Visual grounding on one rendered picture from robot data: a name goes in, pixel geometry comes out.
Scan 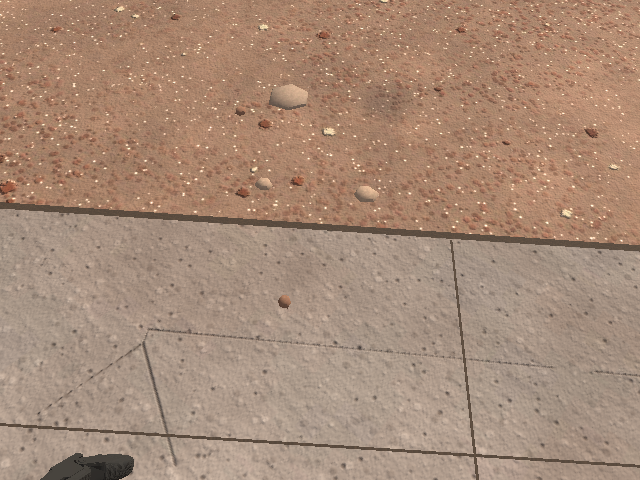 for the robot left hand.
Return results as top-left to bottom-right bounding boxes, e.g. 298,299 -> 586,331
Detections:
40,453 -> 134,480

